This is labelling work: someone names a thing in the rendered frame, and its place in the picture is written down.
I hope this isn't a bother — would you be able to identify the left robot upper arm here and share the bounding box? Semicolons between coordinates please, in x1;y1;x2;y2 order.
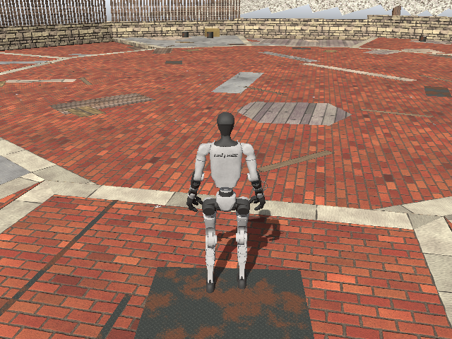
194;143;211;182

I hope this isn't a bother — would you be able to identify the right robot forearm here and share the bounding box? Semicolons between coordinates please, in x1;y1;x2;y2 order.
251;171;264;198

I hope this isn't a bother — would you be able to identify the left robot forearm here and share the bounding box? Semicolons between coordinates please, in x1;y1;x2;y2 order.
188;171;201;199

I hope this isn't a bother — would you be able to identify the left robot foot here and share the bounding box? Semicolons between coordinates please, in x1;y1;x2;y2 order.
206;275;216;293

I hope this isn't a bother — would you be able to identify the left robot hand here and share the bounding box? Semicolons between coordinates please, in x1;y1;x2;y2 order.
186;196;203;212

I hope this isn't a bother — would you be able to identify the right robot upper arm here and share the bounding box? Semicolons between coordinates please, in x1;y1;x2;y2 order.
241;143;258;182

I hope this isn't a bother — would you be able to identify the right robot thigh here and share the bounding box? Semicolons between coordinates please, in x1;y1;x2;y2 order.
236;196;250;244

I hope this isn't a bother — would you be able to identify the right robot hand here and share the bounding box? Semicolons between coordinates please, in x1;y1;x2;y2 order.
249;196;266;210

